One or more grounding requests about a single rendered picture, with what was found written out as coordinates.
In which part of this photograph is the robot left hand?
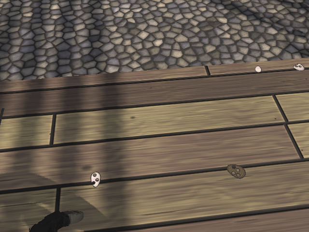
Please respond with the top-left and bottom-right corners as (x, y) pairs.
(29, 211), (84, 232)

